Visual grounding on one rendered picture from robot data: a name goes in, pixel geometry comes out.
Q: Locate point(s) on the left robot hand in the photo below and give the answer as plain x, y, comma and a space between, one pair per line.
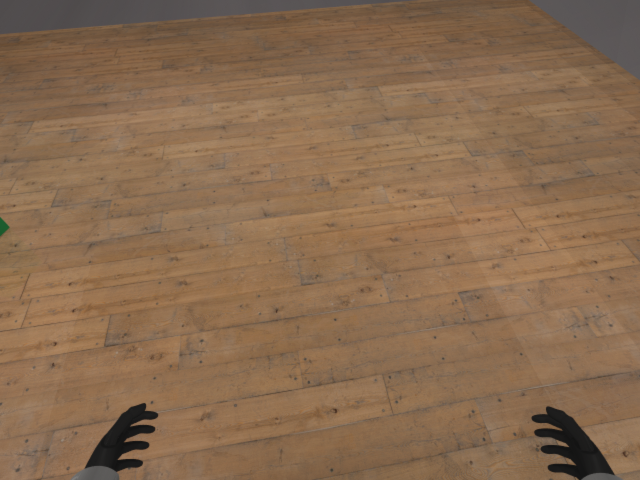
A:
113, 444

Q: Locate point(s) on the right robot hand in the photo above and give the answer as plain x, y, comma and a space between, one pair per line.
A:
582, 451

